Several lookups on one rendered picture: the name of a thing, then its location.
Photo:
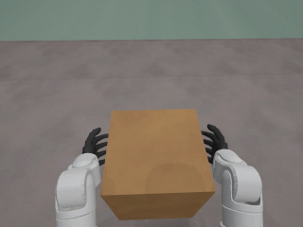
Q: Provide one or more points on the robot right hand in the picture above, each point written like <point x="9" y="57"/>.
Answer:
<point x="217" y="142"/>

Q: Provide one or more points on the carton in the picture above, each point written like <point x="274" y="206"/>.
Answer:
<point x="156" y="165"/>

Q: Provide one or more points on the robot left forearm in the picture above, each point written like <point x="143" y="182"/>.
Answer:
<point x="75" y="193"/>

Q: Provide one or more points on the robot right forearm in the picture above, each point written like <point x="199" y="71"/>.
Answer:
<point x="242" y="202"/>

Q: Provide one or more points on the robot left hand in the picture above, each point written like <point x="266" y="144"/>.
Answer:
<point x="91" y="145"/>

